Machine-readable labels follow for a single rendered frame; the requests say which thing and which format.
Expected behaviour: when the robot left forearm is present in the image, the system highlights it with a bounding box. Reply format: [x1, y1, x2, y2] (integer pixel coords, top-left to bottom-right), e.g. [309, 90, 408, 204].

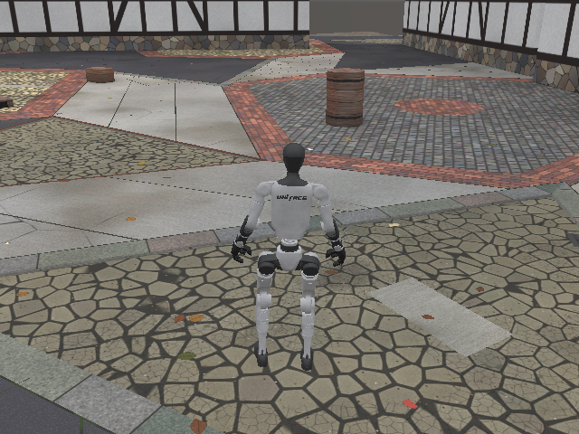
[234, 215, 253, 248]

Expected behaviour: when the left robot hand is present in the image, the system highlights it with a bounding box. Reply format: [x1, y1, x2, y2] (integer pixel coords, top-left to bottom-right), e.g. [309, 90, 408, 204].
[231, 242, 252, 263]

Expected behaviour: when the robot left foot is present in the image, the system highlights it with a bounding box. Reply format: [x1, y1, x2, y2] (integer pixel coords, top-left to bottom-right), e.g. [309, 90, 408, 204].
[254, 343, 268, 367]

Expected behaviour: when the robot right foot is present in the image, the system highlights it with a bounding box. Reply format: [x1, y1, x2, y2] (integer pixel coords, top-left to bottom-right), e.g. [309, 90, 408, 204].
[300, 347, 313, 371]

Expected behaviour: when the robot foot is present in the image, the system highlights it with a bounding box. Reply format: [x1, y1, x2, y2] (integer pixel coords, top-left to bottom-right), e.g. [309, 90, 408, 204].
[254, 343, 268, 367]
[300, 347, 313, 371]

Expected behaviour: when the right robot hand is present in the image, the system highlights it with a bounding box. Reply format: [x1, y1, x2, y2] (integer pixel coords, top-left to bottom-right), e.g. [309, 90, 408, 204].
[326, 248, 346, 267]

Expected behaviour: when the robot right upper arm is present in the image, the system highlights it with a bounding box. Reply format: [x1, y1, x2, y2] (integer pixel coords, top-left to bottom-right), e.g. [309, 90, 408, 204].
[311, 183, 335, 233]

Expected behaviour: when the robot right forearm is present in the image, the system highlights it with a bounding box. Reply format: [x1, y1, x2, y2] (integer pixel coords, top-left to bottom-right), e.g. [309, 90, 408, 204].
[327, 219, 344, 251]

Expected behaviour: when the robot left upper arm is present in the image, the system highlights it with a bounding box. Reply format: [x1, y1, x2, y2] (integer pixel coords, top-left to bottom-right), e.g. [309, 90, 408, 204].
[245, 181, 274, 230]

